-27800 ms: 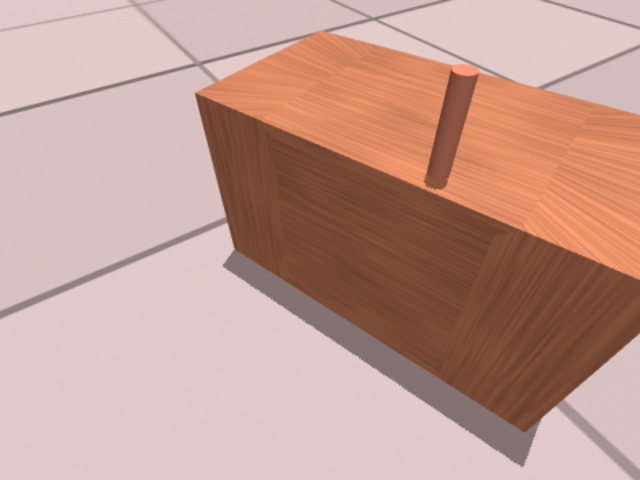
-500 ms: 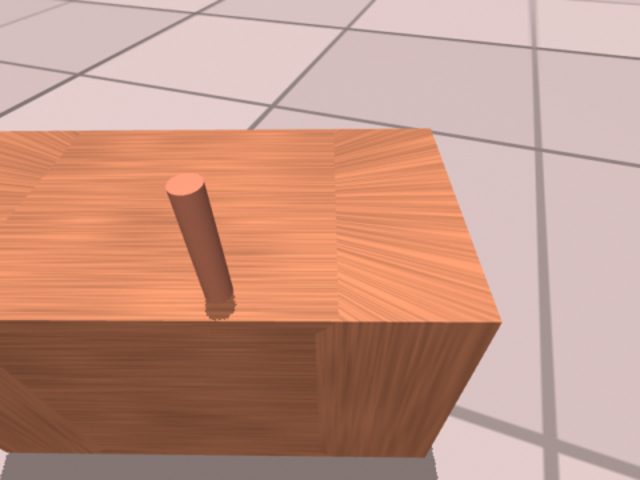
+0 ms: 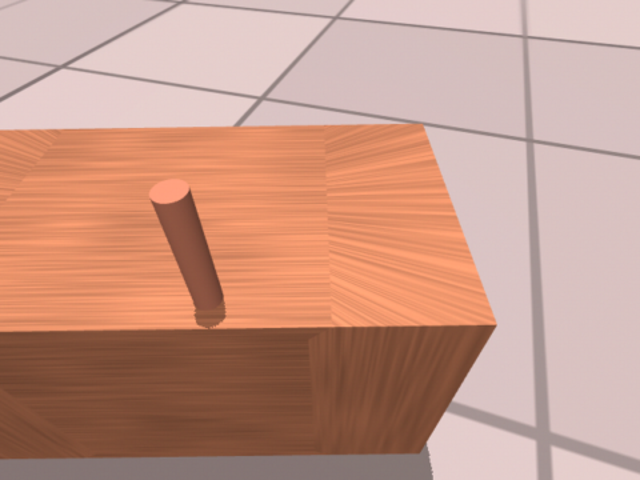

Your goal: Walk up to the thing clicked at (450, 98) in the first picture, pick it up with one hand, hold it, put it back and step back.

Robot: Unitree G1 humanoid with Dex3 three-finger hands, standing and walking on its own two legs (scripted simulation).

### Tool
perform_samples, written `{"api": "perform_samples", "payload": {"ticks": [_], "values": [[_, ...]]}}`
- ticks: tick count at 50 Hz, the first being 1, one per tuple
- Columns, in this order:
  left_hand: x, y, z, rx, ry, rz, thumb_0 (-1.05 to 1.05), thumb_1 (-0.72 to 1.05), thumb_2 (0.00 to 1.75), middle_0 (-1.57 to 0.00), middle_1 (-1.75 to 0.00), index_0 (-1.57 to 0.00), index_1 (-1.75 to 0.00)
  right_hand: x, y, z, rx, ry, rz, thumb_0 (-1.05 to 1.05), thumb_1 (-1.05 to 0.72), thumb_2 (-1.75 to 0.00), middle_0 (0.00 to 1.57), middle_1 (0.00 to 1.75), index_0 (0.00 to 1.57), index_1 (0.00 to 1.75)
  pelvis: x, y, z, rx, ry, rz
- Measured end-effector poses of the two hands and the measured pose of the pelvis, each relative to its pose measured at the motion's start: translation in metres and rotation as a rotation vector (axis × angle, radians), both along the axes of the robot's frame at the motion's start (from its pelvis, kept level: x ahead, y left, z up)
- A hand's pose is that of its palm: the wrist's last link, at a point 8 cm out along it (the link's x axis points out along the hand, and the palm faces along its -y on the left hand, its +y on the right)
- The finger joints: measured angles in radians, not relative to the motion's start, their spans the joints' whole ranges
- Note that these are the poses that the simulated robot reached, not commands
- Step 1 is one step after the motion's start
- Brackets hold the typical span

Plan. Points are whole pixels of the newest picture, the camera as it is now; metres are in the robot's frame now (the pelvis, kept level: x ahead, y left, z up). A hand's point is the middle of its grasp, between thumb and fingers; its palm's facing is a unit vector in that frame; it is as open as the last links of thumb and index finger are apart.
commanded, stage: stand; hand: left
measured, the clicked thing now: (191, 252) +0.45 +0.21 +0.04
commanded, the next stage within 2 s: step back in 1.34 s
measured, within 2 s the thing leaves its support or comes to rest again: neither
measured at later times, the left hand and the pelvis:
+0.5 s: hand out of the picture +0.08 +0.25 -0.16, palm faces -0.03 -0.94 -0.33, open 7.4 cm; pelvis +0.01 +0.00 +0.00, yaw +0 degrees
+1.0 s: hand out of the picture +0.07 +0.25 -0.16, palm faces -0.03 -0.94 -0.33, open 7.4 cm; pelvis +0.01 +0.00 +0.00, yaw +0 degrees
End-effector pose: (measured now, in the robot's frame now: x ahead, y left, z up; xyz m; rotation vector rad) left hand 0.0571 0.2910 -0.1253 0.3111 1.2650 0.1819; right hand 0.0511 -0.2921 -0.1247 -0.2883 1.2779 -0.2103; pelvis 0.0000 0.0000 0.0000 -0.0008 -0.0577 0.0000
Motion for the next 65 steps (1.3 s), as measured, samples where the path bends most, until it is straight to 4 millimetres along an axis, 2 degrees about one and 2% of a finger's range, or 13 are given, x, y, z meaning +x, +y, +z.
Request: {"api": "perform_samples", "payload": {"ticks": [10, 20, 46, 65], "values": [[0.014, 0.0, 0.002, 0.004, -0.008, -0.002, 0.0, 0.9, 0.9, -0.2, -0.3, -0.21, -0.3, 0.019, -0.002, 0.003, -0.003, -0.018, 0.007, 0.01, -0.91, -0.9, 0.2, 0.3, 0.21, 0.3, 0.008, -0.001, 0.001, -0.001, 0.009, -0.001], [0.021, 0.0, 0.003, 0.001, -0.014, 0.003, 0.0, 0.9, 0.9, -0.2, -0.3, -0.21, -0.3, 0.027, -0.006, 0.006, -0.016, -0.027, 0.008, 0.01, -0.91, -0.9, 0.2, 0.3, 0.21, 0.3, 0.013, -0.001, 0.002, -0.001, 0.01, -0.001], [0.012, 0.001, 0.004, 0.006, 0.002, 0.009, 0.0, 0.9, 0.9, -0.2, -0.3, -0.21, -0.3, 0.019, -0.007, 0.004, -0.006, -0.01, 0.007, 0.01, -0.91, -0.9, 0.2, 0.3, 0.21, 0.3, 0.012, -0.003, 0.002, 0.0, 0.009, 0.0], [0.019, -0.003, 0.005, 0.003, -0.006, 0.003, 0.0, 0.9, 0.9, -0.2, -0.3, -0.21, -0.3, 0.024, -0.011, 0.005, -0.012, -0.013, 0.014, 0.01, -0.91, -0.9, 0.2, 0.3, 0.21, 0.3, 0.015, -0.006, 0.003, 0.0, 0.016, 0.0]]}}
